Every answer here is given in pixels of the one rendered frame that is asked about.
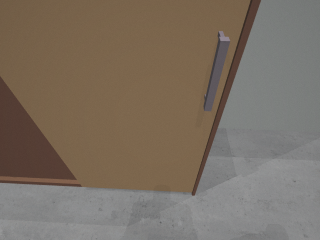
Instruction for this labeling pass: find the handle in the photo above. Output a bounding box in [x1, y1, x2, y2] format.
[203, 31, 230, 112]

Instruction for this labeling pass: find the wardrobe door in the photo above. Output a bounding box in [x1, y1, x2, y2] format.
[0, 76, 77, 180]
[0, 0, 251, 193]

